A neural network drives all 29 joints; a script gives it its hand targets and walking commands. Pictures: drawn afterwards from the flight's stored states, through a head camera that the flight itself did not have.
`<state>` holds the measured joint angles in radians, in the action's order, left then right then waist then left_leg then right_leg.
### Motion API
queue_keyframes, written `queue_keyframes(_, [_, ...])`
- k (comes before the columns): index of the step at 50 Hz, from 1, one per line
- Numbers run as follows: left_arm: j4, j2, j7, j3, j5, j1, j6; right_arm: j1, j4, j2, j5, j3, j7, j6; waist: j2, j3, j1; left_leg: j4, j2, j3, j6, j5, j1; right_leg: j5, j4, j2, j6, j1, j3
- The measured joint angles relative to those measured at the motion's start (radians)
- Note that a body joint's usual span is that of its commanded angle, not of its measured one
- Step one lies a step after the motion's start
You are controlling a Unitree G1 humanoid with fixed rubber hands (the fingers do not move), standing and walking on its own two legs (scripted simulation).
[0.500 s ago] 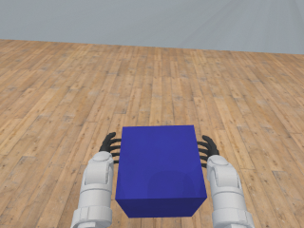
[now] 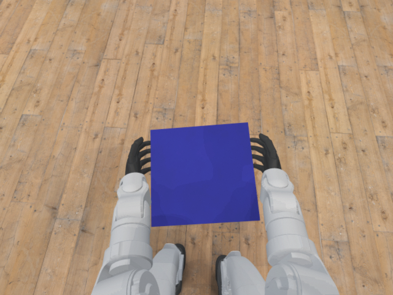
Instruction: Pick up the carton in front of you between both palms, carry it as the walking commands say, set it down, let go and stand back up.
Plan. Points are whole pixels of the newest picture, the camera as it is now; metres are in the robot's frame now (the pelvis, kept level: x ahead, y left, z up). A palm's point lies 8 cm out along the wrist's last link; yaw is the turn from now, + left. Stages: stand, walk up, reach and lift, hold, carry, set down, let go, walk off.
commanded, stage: set down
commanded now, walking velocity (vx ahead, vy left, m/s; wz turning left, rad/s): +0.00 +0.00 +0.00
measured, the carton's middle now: (203, 180) +0.36 +0.01 -0.15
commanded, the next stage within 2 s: none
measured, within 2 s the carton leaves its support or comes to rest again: neither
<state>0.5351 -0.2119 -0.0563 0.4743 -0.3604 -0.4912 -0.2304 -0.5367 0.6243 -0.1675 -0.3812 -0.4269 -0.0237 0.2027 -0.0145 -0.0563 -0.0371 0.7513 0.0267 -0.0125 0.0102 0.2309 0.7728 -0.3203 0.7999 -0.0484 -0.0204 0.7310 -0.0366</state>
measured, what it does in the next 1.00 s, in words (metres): lowers itself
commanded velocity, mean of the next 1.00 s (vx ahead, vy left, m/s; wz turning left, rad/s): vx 0.00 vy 0.00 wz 0.00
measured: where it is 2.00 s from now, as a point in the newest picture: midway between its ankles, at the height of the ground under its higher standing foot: (199, 285)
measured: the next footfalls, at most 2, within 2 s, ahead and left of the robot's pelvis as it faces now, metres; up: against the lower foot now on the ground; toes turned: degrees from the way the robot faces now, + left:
none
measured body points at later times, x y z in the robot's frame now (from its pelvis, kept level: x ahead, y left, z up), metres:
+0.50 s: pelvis -0.03 -0.01 -0.14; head +0.19 -0.01 +0.26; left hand +0.39 +0.18 -0.21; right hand +0.44 -0.12 -0.21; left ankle +0.07 +0.11 -0.70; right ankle +0.03 -0.11 -0.70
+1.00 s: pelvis -0.06 -0.01 -0.26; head +0.25 -0.01 +0.07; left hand +0.41 +0.19 -0.37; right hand +0.49 -0.10 -0.37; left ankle +0.07 +0.11 -0.70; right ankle +0.03 -0.11 -0.70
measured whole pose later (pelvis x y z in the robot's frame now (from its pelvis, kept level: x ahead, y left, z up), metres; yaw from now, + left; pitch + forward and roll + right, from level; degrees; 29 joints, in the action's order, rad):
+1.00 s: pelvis -0.06 -0.01 -0.26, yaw +1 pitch +45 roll +3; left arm 0.57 -0.12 -0.18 0.59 -0.19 -0.99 -0.27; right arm -1.21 0.92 0.13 -0.21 -0.26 -0.06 0.25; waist -0.03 0.06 -0.10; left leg 1.76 0.02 0.01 -0.02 0.44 2.11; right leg -0.56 1.85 -0.08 -0.03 2.07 -0.01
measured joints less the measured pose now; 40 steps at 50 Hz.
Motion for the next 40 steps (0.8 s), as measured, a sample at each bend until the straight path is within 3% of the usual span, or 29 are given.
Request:
queue_keyframes(4, [-0.017,0.025,-0.027,-0.043,0.085,0.003,0.084,-0.004,-0.012,0.03,0.095,0.078,-0.037,-0.077,-0.005,0.052,-0.006,0.109,-0.005,-0.005,-0.011,0.023,0.229,-0.025,0.113,-0.009,-0.005,0.231,0.008])
queue_keyframes(9, [-0.036,0.05,-0.036,-0.064,0.155,-0.019,0.111,-0.037,-0.024,0.054,0.166,0.126,-0.061,-0.099,-0.012,0.141,-0.019,0.248,-0.011,-0.008,-0.022,0.062,0.454,-0.065,0.254,-0.019,-0.011,0.457,0.015])
queue_keyframes(24, [0.027,0.061,-0.041,0.059,0.12,-0.23,-0.003,-0.281,0.103,0.098,0.116,0.045,-0.049,0.003,-0.026,0.254,-0.035,0.582,-0.009,-0.01,-0.032,0.153,0.85,-0.164,0.596,-0.026,-0.02,0.851,0.035])
queue_keyframes(40, [0.021,0.077,-0.102,0.078,0.167,-0.384,-0.028,-0.51,0.213,0.224,0.169,0.126,-0.046,0.028,-0.021,0.204,-0.048,0.874,-0.009,0.013,-0.029,0.203,1.19,-0.222,0.899,-0.03,-0.009,1.195,0.029])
